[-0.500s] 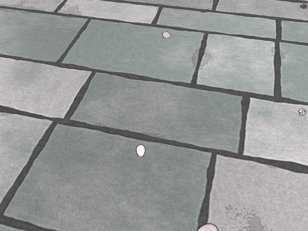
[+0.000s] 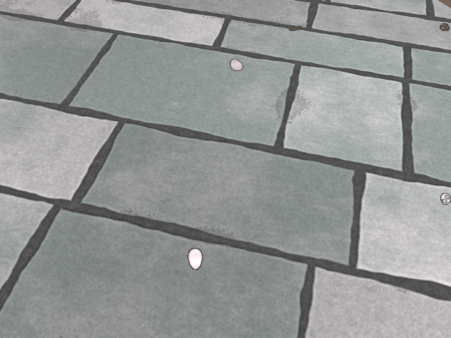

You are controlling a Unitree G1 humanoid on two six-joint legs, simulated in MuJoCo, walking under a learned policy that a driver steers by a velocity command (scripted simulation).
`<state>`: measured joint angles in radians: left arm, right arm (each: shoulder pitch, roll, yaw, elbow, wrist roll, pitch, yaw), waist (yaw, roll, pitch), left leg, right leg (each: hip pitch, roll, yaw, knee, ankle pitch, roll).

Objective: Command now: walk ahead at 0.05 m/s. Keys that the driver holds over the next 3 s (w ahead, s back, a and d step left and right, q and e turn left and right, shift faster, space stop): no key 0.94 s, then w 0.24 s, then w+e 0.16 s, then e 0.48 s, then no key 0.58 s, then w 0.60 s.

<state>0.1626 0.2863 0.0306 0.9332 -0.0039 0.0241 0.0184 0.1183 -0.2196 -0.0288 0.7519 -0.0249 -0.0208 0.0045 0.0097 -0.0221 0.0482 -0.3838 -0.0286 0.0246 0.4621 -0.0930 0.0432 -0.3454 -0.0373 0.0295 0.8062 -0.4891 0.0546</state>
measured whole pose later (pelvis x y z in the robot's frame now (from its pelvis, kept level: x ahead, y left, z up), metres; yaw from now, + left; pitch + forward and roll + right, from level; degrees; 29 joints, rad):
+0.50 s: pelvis +0.06 -0.03 +0.00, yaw +0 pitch -1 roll +0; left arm 0.20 0.23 0.01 1.02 0.00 -0.01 0.02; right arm 0.15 -0.24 -0.04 0.97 0.00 0.00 -0.03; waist 0.01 0.00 0.04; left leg -0.27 0.01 0.00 0.50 -0.21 -0.01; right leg -0.15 -0.01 -0.01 0.51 -0.34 0.00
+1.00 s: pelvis +0.06 -0.04 +0.00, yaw +1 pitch -2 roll +0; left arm 0.26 0.22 0.01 1.08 0.00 0.00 0.03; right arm 0.14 -0.23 -0.04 1.11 0.00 0.02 -0.04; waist 0.00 0.00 0.03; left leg -0.25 0.02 -0.01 0.50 -0.23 -0.02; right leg -0.12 0.01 -0.02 0.48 -0.33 -0.02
